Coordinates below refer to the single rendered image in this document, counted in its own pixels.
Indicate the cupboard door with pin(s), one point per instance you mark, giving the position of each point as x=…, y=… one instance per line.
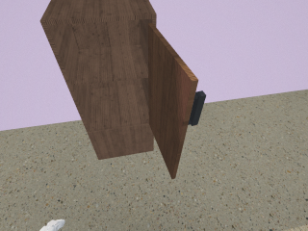
x=171, y=91

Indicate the left robot hand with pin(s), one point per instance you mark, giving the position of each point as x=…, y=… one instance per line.
x=53, y=225

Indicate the handle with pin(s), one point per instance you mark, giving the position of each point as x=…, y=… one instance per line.
x=197, y=107

